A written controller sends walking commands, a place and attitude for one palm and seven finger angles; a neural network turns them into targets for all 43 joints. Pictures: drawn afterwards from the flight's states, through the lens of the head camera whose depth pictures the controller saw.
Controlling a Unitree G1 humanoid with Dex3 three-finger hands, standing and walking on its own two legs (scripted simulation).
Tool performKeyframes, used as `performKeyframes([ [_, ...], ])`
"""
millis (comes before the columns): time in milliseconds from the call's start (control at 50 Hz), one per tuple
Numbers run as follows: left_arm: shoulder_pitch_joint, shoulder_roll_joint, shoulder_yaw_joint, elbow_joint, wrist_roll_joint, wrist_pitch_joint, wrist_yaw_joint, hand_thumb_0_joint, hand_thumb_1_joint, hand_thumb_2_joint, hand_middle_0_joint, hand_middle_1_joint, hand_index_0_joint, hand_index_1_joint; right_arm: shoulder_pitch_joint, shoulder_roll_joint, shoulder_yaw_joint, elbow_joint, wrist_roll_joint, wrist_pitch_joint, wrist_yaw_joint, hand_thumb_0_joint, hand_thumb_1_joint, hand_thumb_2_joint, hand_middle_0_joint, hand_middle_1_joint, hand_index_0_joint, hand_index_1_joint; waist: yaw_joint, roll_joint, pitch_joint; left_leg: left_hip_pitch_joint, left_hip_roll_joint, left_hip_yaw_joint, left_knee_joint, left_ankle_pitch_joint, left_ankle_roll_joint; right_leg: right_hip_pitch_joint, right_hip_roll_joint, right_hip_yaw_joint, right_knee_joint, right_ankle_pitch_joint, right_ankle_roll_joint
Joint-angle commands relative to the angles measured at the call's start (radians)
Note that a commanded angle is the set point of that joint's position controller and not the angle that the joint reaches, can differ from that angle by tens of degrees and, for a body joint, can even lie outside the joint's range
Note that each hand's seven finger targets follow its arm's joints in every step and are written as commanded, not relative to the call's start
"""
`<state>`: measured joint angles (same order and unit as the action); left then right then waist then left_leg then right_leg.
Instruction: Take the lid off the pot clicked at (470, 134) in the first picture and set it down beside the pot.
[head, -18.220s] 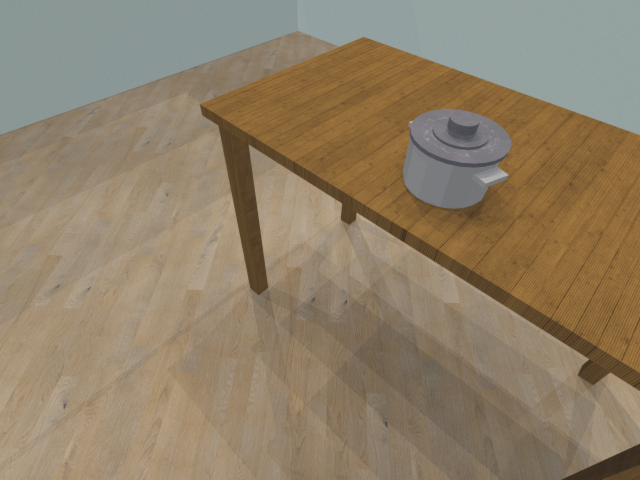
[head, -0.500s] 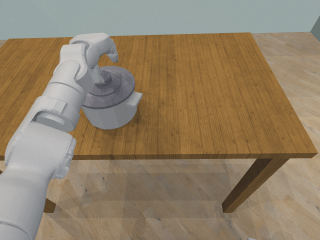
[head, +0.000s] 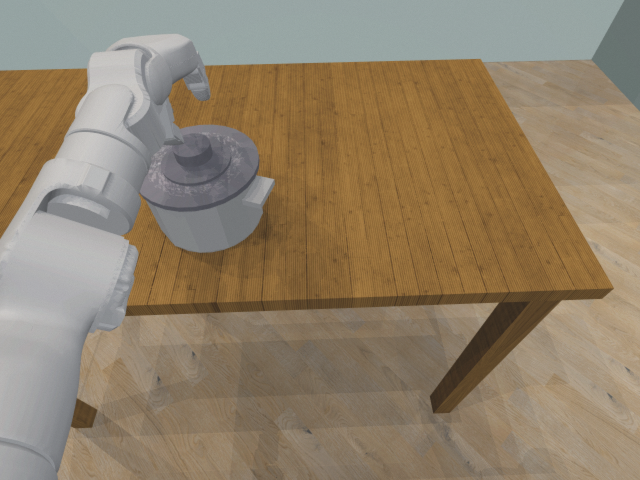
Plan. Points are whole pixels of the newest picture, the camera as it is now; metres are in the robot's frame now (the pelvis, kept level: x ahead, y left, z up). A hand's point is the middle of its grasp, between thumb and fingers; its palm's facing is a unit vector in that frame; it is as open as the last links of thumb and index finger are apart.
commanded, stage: raise the hand to come down again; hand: left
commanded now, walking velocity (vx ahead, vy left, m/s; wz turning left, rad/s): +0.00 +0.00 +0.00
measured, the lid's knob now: (192, 150) +0.53 +0.14 +0.13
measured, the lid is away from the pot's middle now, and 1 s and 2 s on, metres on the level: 0.00 0.00 0.00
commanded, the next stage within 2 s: move the open hand above the knob in 0.18 s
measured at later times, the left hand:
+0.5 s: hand (175, 110) +0.51 +0.13 +0.21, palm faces -0.26 -0.01 -0.96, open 10.2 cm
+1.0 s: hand (182, 111) +0.50 +0.12 +0.21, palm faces -0.27 -0.02 -0.96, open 10.2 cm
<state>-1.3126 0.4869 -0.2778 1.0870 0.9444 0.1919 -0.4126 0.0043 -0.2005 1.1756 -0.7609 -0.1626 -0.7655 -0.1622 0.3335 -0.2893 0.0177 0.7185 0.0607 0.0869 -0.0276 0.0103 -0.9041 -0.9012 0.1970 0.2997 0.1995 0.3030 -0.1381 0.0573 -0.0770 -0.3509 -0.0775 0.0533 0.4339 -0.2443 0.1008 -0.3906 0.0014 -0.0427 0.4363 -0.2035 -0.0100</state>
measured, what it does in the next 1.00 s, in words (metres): stands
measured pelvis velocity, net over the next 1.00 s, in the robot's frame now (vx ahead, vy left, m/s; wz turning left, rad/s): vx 0.01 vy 0.00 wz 0.00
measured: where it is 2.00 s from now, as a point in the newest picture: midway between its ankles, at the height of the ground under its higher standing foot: outside the picture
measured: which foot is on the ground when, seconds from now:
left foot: down 0.00-1.00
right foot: down 0.00-1.00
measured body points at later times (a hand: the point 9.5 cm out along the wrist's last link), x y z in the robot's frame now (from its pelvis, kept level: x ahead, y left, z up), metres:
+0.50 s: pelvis +0.01 +0.02 +0.00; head +0.05 +0.00 +0.45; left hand +0.52 +0.13 +0.26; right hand +0.06 -0.25 -0.13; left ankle -0.02 +0.05 -0.74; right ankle +0.00 -0.12 -0.74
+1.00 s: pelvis +0.01 +0.00 +0.00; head +0.04 -0.02 +0.45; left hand +0.51 +0.12 +0.26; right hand +0.05 -0.27 -0.13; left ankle -0.02 +0.05 -0.74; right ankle +0.00 -0.12 -0.74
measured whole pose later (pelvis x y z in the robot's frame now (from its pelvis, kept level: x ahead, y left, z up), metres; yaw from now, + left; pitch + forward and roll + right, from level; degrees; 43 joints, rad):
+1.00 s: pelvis +0.01 +0.00 +0.00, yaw +0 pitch +9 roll -1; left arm -1.27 0.45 -0.28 1.03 0.94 0.22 -0.42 0.00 -0.21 1.19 -0.80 -0.08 -0.80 -0.08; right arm 0.32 -0.28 0.02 0.70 0.05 0.09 -0.02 0.01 -0.90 -0.90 0.20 0.30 0.20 0.30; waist -0.12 0.06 -0.09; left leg -0.32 -0.07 0.05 0.41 -0.25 0.10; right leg -0.37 0.01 -0.04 0.43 -0.21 -0.01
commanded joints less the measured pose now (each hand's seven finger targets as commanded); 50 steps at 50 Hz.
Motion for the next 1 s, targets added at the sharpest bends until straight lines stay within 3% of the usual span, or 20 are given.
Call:
performKeyframes([
  [0, -0.544, 0.222, 0.074, -0.2, 0.006, -0.009, 0.028, 0.0, -0.216, 1.191, -0.79, -0.081, -0.79, -0.081, 0.02, -0.143, -0.047, -0.107, -0.005, -0.027, -0.004, 0.0, -0.9, -0.9, 0.2, 0.3, 0.2, 0.3, 0.005, -0.077, -0.405, 0.223, 0.049, -0.104, -0.016, 0.369, -0.026, 0.133, 0.007, 0.037, -0.016, 0.29, -0.034],
  [60, -0.553, 0.182, 0.053, -0.243, -0.002, -0.026, 0.03, 0.0, -0.216, 1.191, -0.79, -0.081, -0.79, -0.081, 0.046, -0.144, -0.06, -0.105, -0.008, -0.035, -0.001, 0.0, -0.9, -0.9, 0.2, 0.3, 0.2, 0.3, -0.002, -0.031, -0.409, 0.291, 0.059, -0.123, 0.002, 0.475, -0.039, 0.076, 0.012, 0.027, -0.022, 0.287, -0.038],
  [100, -0.543, 0.281, 0.126, -0.224, 0.021, -0.027, 0.036, 0.0, -0.216, 1.19, -0.79, -0.081, -0.79, -0.081, 0.043, -0.141, -0.053, -0.104, -0.013, -0.037, -0.001, 0.0, -0.9, -0.9, 0.2, 0.3, 0.2, 0.3, 0.015, -0.057, -0.432, 0.278, 0.059, -0.118, -0.01, 0.455, -0.035, 0.115, 0.013, 0.033, -0.016, 0.286, -0.036],
  [160, -0.524, 0.113, 0.008, -0.192, -0.001, -0.013, 0.036, 0.0, -0.216, 1.192, -0.79, -0.081, -0.79, -0.081, 0.051, -0.139, -0.06, -0.096, -0.006, -0.037, 0.006, 0.0, -0.9, -0.9, 0.2, 0.3, 0.2, 0.3, -0.006, -0.014, -0.331, 0.293, 0.067, -0.13, -0.009, 0.459, -0.053, 0.002, 0.015, 0.013, -0.028, 0.223, -0.04],
  [200, -0.554, 0.204, 0.081, -0.223, 0.008, -0.013, 0.041, 0.0, -0.217, 1.194, -0.79, -0.081, -0.79, -0.081, 0.047, -0.139, -0.057, -0.099, -0.013, -0.042, 0.007, 0.0, -0.9, -0.9, 0.2, 0.3, 0.2, 0.3, 0.007, -0.04, -0.386, 0.306, 0.066, -0.129, -0.012, 0.441, -0.05, 0.036, 0.018, 0.021, -0.019, 0.221, -0.037],
  [280, -0.596, 0.157, 0.049, -0.261, 0.014, -0.024, 0.049, 0.0, -0.218, 1.195, -0.79, -0.081, -0.79, -0.081, 0.056, -0.127, -0.062, -0.097, -0.018, -0.058, 0.011, 0.0, -0.9, -0.9, 0.2, 0.3, 0.2, 0.3, 0.003, -0.014, -0.43, 0.378, 0.078, -0.157, 0.012, 0.568, -0.071, -0.003, 0.019, 0.017, -0.006, 0.236, -0.037],
  [360, -0.553, 0.055, -0.014, -0.16, -0.013, 0.015, 0.051, 0.0, -0.218, 1.195, -0.79, -0.081, -0.79, -0.081, 0.061, -0.144, -0.062, -0.08, -0.011, -0.039, 0.019, 0.0, -0.9, -0.9, 0.2, 0.3, 0.2, 0.3, -0.017, -0.04, -0.336, 0.321, 0.075, -0.148, 0.001, 0.512, -0.081, -0.052, 0.019, 0.004, -0.013, 0.209, -0.038],
  [420, -0.65, 0.108, 0.019, -0.253, 0.011, 0.003, 0.054, 0.0, -0.218, 1.195, -0.79, -0.081, -0.79, -0.081, 0.05, -0.128, -0.059, -0.092, -0.02, -0.054, 0.018, 0.0, -0.9, -0.9, 0.2, 0.3, 0.2, 0.3, -0.007, -0.014, -0.445, 0.387, 0.076, -0.16, 0.014, 0.573, -0.083, -0.024, 0.02, 0.013, 0.003, 0.229, -0.037],
  [500, -0.583, 0.117, 0.032, -0.141, 0.016, 0.031, 0.058, 0.0, -0.218, 1.195, -0.79, -0.081, -0.79, -0.081, 0.053, -0.133, -0.052, -0.083, -0.019, -0.04, 0.016, 0.0, -0.9, -0.9, 0.2, 0.3, 0.2, 0.3, -0.008, -0.09, -0.384, 0.305, 0.068, -0.137, 0.008, 0.539, -0.076, 0.004, 0.022, 0.014, 0.0, 0.256, -0.036],
  [560, -0.595, 0.076, 0.009, -0.237, 0.005, 0.022, 0.056, 0.0, -0.218, 1.195, -0.79, -0.081, -0.79, -0.081, 0.04, -0.129, -0.058, -0.11, -0.022, -0.044, 0.02, 0.0, -0.9, -0.9, 0.2, 0.3, 0.2, 0.3, 0.001, -0.02, -0.449, 0.365, 0.069, -0.142, 0.027, 0.643, -0.08, 0.016, 0.015, 0.017, 0.005, 0.303, -0.039],
  [620, -0.574, 0.101, 0.021, -0.17, 0.025, 0.039, 0.048, 0.0, -0.218, 1.195, -0.79, -0.081, -0.79, -0.081, 0.039, -0.128, -0.051, -0.099, -0.019, -0.032, 0.02, 0.0, -0.9, -0.9, 0.2, 0.3, 0.2, 0.3, -0.003, -0.076, -0.401, 0.314, 0.067, -0.13, 0.016, 0.555, -0.071, 0.018, 0.021, 0.014, 0.003, 0.274, -0.034],
  [660, -0.596, 0.09, 0.018, -0.247, 0.002, 0.027, 0.046, 0.0, -0.218, 1.195, -0.79, -0.081, -0.79, -0.081, 0.032, -0.131, -0.055, -0.113, -0.018, -0.032, 0.019, 0.0, -0.9, -0.9, 0.2, 0.3, 0.2, 0.3, 0.001, -0.025, -0.434, 0.342, 0.066, -0.135, 0.021, 0.601, -0.074, 0.032, 0.014, 0.018, 0.002, 0.301, -0.038],
  [700, -0.585, 0.18, 0.083, -0.251, 0.025, 0.022, 0.047, 0.0, -0.218, 1.195, -0.79, -0.081, -0.79, -0.081, 0.035, -0.125, -0.052, -0.113, -0.023, -0.034, 0.014, 0.0, -0.9, -0.9, 0.2, 0.3, 0.2, 0.3, 0.013, -0.07, -0.477, 0.344, 0.066, -0.13, 0.022, 0.605, -0.062, 0.083, 0.017, 0.028, 0.005, 0.326, -0.034],
  [760, -0.552, 0.099, 0.019, -0.235, 0.005, 0.028, 0.042, 0.0, -0.218, 1.195, -0.79, -0.081, -0.79, -0.081, 0.031, -0.125, -0.054, -0.117, -0.015, -0.03, 0.012, 0.0, -0.9, -0.9, 0.2, 0.3, 0.2, 0.3, 0.002, -0.062, -0.412, 0.309, 0.061, -0.117, 0.019, 0.573, -0.055, 0.072, 0.014, 0.024, -0.011, 0.334, -0.035],
  [800, -0.538, 0.159, 0.058, -0.203, 0.016, 0.033, 0.038, 0.0, -0.218, 1.195, -0.79, -0.081, -0.79, -0.081, 0.02, -0.128, -0.045, -0.11, -0.012, -0.026, 0.008, 0.0, -0.9, -0.9, 0.2, 0.3, 0.2, 0.3, 0.007, -0.105, -0.394, 0.266, 0.056, -0.106, 0.004, 0.496, -0.043, 0.1, 0.015, 0.031, -0.009, 0.325, -0.032],
  [860, -0.56, 0.117, 0.027, -0.289, -0.003, 0.019, 0.034, 0.0, -0.218, 1.195, -0.79, -0.081, -0.79, -0.081, 0.015, -0.125, -0.053, -0.122, -0.012, -0.031, 0.009, 0.0, -0.9, -0.9, 0.2, 0.3, 0.2, 0.3, 0.007, -0.03, -0.422, 0.315, 0.055, -0.109, 0.016, 0.547, -0.043, 0.092, 0.009, 0.03, -0.013, 0.342, -0.036],
  [880, -0.529, 0.204, 0.095, -0.244, 0.015, 0.02, 0.036, 0.0, -0.218, 1.195, -0.79, -0.081, -0.79, -0.081, 0.022, -0.125, -0.049, -0.115, -0.016, -0.031, 0.007, 0.0, -0.9, -0.9, 0.2, 0.3, 0.2, 0.3, 0.018, -0.085, -0.433, 0.287, 0.054, -0.111, 0.014, 0.52, -0.037, 0.132, 0.013, 0.037, -0.008, 0.347, -0.033],
  [920, -0.521, 0.238, 0.104, -0.233, 0.02, 0.023, 0.036, 0.0, -0.218, 1.195, -0.79, -0.081, -0.79, -0.081, 0.007, -0.124, -0.041, -0.123, -0.011, -0.029, -0.002, 0.0, -0.9, -0.9, 0.2, 0.3, 0.2, 0.3, 0.023, -0.101, -0.419, 0.228, 0.045, -0.085, -0.003, 0.444, -0.022, 0.188, 0.007, 0.048, -0.015, 0.367, -0.032],
  [960, -0.532, 0.143, 0.026, -0.268, 0.0, 0.019, 0.032, 0.0, -0.218, 1.195, -0.79, -0.081, -0.79, -0.081, -0.001, -0.125, -0.045, -0.126, -0.003, -0.024, 0.001, 0.0, -0.9, -0.9, 0.2, 0.3, 0.2, 0.3, 0.008, -0.073, -0.393, 0.23, 0.047, -0.089, -0.003, 0.449, -0.024, 0.162, 0.002, 0.041, -0.02, 0.366, -0.035],
  [980, -0.532, 0.186, 0.065, -0.277, 0.014, 0.017, 0.031, 0.0, -0.218, 1.195, -0.79, -0.081, -0.79, -0.081, -0.007, -0.121, -0.046, -0.125, -0.009, -0.029, 0.002, 0.0, -0.9, -0.9, 0.2, 0.3, 0.2, 0.3, 0.019, -0.077, -0.414, 0.244, 0.049, -0.092, -0.001, 0.437, -0.022, 0.17, 0.004, 0.049, -0.015, 0.357, -0.033],
])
